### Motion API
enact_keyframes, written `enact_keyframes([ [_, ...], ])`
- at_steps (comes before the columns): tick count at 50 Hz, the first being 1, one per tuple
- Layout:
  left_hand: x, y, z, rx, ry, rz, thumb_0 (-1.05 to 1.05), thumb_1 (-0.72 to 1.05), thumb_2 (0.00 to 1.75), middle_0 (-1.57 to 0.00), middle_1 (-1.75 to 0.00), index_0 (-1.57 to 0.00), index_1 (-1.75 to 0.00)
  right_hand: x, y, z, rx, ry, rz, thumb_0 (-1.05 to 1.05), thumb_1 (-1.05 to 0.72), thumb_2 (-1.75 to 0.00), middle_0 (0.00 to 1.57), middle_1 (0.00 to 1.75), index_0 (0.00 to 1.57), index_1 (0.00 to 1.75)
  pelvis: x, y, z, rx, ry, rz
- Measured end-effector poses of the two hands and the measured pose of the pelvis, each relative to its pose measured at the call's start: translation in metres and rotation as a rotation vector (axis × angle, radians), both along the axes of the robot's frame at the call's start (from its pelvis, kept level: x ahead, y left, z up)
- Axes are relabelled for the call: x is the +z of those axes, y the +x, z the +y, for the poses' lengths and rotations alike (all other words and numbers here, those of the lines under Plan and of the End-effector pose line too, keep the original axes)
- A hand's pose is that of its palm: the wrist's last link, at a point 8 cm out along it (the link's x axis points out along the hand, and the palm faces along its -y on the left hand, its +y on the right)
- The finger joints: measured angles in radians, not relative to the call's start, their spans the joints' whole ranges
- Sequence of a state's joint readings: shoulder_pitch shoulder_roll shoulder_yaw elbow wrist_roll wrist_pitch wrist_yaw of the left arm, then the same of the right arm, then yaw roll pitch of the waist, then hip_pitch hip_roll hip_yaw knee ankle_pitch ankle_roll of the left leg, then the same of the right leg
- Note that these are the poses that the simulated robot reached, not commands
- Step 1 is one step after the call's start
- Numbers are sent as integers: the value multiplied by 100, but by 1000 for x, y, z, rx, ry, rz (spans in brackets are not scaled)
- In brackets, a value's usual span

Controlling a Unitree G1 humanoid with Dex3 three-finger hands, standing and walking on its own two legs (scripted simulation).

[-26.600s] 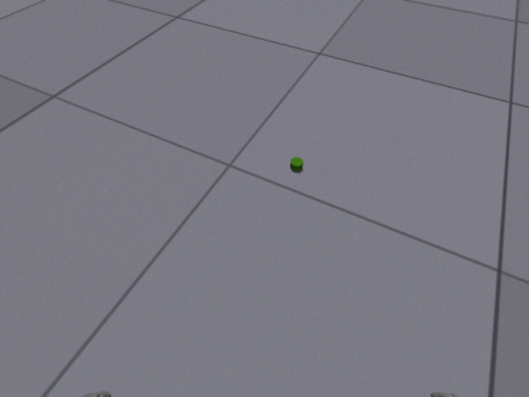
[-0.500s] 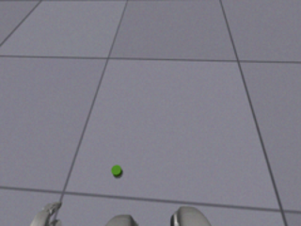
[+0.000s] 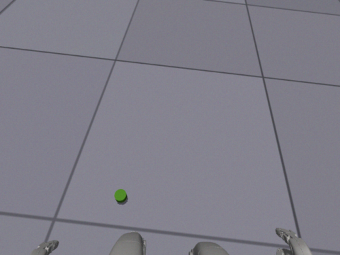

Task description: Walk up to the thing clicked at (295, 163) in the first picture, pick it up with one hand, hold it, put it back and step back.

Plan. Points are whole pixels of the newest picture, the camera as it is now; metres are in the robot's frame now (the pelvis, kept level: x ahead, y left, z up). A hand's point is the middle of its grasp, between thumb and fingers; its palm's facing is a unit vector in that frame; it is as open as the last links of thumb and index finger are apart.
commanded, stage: walk up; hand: left
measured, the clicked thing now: (120, 195) +0.42 +0.25 -0.74
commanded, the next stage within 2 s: none
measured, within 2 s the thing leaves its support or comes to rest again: neither
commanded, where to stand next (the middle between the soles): +0.04 -0.01 m, yaw +3 degrees
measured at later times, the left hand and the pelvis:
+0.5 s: hand out of the picture +0.08 +0.24 -0.13, palm faces -0.01 -0.94 -0.34, open 7.4 cm; pelvis +0.00 -0.01 +0.02, yaw +1 degrees
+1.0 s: hand out of the picture +0.09 +0.25 -0.13, palm faces +0.00 -0.94 -0.33, open 7.4 cm; pelvis +0.01 -0.01 +0.02, yaw +1 degrees
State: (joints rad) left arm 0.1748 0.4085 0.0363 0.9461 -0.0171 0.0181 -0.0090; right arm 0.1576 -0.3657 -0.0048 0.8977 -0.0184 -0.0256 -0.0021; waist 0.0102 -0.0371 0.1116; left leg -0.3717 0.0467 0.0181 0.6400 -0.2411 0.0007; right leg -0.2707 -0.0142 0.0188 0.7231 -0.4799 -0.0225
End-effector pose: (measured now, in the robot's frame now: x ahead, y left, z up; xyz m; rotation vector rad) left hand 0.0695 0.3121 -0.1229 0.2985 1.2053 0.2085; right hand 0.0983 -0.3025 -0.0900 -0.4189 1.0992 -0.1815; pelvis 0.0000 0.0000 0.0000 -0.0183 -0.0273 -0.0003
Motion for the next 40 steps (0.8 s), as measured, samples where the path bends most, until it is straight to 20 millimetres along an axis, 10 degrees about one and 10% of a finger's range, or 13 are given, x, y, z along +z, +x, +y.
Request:
enact_keyframes([
  [12, 25, -24, -15, 8, 39, 14, 1, 90, 90, -21, -30, -21, -30, -15, 2, -1, -26, 109, -9, 1, -90, -90, 20, 30, 20, 30, 9, -5, -12, 6, 11, -34],
  [27, 25, 11, -25, -7, -2, 3, 0, 90, 90, -21, -30, -21, -30, -11, -38, -10, -98, 78, 148, 1, -90, -90, 20, 30, 20, 30, 20, 6, -12, 11, 8, -15],
  [40, 23, 33, -23, -15, -18, -14, 0, 90, 90, -21, -30, -21, -30, -1, -15, -4, -102, 64, 102, 1, -90, -90, 20, 30, 20, 30, 22, 12, -7, 9, 9, -11],
])
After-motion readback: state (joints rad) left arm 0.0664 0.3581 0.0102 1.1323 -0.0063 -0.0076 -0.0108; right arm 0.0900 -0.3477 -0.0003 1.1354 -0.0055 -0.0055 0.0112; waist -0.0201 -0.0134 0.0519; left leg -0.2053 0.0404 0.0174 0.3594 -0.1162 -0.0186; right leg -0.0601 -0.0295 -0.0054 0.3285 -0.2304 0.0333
